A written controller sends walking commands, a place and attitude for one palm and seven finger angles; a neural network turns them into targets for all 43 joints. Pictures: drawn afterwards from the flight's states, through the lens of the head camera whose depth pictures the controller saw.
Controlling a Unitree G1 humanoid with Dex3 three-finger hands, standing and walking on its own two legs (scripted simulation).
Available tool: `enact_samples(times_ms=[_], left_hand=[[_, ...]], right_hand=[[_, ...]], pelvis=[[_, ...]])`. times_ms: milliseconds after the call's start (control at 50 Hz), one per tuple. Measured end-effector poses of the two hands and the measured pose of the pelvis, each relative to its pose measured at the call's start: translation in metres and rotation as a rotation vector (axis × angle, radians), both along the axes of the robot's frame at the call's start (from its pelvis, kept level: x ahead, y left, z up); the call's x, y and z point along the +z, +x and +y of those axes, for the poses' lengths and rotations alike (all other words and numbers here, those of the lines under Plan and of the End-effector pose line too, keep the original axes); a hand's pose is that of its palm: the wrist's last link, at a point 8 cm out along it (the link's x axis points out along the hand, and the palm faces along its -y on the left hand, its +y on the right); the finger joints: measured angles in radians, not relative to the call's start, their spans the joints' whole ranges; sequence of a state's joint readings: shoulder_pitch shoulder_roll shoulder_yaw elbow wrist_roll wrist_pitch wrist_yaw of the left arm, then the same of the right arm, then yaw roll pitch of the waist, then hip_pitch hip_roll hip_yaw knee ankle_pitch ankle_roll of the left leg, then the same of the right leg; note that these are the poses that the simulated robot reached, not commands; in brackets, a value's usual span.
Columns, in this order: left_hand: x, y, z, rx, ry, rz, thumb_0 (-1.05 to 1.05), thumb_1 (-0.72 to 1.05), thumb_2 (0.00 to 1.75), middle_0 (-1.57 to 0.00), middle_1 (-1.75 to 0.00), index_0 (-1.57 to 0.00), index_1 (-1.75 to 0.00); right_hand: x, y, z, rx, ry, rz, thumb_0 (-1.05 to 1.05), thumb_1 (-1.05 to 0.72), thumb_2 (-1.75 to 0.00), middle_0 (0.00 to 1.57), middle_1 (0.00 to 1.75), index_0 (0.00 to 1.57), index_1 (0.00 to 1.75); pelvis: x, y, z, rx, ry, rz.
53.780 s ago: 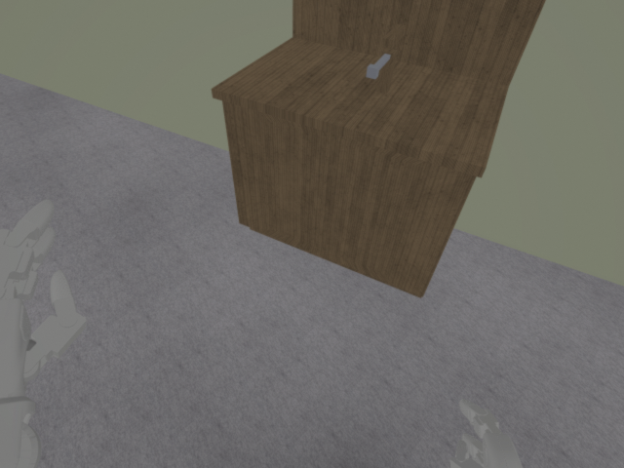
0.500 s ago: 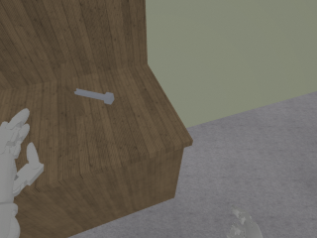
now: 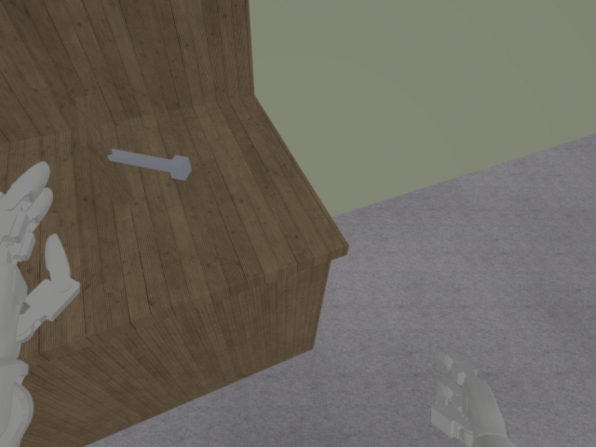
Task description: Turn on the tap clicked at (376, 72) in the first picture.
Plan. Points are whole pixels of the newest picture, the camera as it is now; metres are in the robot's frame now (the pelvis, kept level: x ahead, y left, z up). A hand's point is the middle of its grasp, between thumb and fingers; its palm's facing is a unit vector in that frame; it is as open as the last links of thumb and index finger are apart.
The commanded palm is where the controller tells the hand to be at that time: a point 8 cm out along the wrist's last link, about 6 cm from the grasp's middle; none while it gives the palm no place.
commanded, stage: look again from close up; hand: left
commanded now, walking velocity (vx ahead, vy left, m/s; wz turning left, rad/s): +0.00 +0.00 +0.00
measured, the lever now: (180, 167) +0.52 +0.24 +0.05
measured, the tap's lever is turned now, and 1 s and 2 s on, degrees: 54 54 54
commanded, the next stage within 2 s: shuffle to correct the standing spot in 0.02 s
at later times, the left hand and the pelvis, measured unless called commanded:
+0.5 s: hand (42, 302) +0.21 +0.26 +0.16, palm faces +0.45 -0.82 -0.36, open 7.4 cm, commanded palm +0.15 +0.28 +0.18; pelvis +0.01 -0.01 +0.00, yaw +3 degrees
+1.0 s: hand (101, 267) +0.25 +0.22 +0.16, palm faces +0.42 -0.83 -0.37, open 7.4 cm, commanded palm +0.19 +0.25 +0.18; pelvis +0.04 -0.03 -0.02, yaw +2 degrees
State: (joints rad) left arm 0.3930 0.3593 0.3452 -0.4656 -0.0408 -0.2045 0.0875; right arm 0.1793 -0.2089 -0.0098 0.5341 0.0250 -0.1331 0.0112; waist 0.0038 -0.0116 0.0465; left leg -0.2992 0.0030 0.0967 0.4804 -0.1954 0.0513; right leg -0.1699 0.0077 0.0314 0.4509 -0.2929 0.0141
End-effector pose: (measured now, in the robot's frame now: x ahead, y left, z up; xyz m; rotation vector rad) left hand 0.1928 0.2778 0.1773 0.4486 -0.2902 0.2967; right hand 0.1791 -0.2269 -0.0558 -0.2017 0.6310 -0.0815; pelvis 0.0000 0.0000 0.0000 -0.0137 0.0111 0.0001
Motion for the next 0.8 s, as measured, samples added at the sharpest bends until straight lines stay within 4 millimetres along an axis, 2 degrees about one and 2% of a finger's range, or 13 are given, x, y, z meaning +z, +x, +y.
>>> enact_samples(times_ms=[60, 180, 260, 400, 520, 800], left_hand=[[-0.009, -0.008, -0.003, -0.04, 0.006, 0.046, 0.01, 0.89, 0.9, -0.21, -0.3, -0.21, -0.3], [-0.003, -0.021, 0.025, 0.069, 0.017, 0.001, 0.02, 0.89, 0.9, -0.22, -0.3, -0.22, -0.3], [-0.001, -0.026, 0.03, 0.107, -0.019, -0.046, 0.02, 0.89, 0.9, -0.21, -0.3, -0.22, -0.3], [-0.006, -0.027, 0.02, 0.099, -0.026, -0.023, 0.02, 0.89, 0.9, -0.21, -0.3, -0.21, -0.3], [-0.002, -0.021, 0.016, 0.122, -0.01, -0.029, 0.02, 0.89, 0.9, -0.21, -0.3, -0.21, -0.3], [-0.004, 0.012, -0.013, 0.074, -0.016, -0.044, 0.02, 0.89, 0.9, -0.21, -0.3, -0.21, -0.3]], right_hand=[[0.0, -0.011, 0.0, -0.029, -0.019, 0.022, 0.01, -0.9, -0.9, 0.2, 0.3, 0.2, 0.3], [-0.005, -0.026, 0.002, -0.017, -0.05, 0.075, 0.01, -0.9, -0.9, 0.2, 0.3, 0.2, 0.3], [-0.006, -0.027, 0.007, 0.006, -0.05, 0.079, 0.01, -0.9, -0.9, 0.2, 0.3, 0.2, 0.3], [-0.008, -0.017, 0.015, 0.018, -0.021, 0.051, 0.01, -0.9, -0.9, 0.2, 0.3, 0.2, 0.3], [-0.012, -0.003, 0.015, 0.042, 0.0, 0.05, 0.01, -0.9, -0.89, 0.2, 0.3, 0.2, 0.3], [-0.018, 0.025, -0.022, -0.012, -0.005, 0.043, 0.01, -0.9, -0.89, 0.2, 0.3, 0.2, 0.3]], pelvis=[[0.0, 0.0, 0.0, 0.002, -0.002, -0.005], [0.001, -0.005, 0.001, 0.016, -0.009, -0.018], [0.001, -0.006, 0.003, 0.029, -0.011, -0.02], [-0.001, -0.001, 0.001, 0.046, -0.01, -0.019], [-0.003, 0.009, -0.008, 0.051, -0.014, -0.02], [-0.013, 0.033, -0.028, 0.034, -0.002, -0.034]])
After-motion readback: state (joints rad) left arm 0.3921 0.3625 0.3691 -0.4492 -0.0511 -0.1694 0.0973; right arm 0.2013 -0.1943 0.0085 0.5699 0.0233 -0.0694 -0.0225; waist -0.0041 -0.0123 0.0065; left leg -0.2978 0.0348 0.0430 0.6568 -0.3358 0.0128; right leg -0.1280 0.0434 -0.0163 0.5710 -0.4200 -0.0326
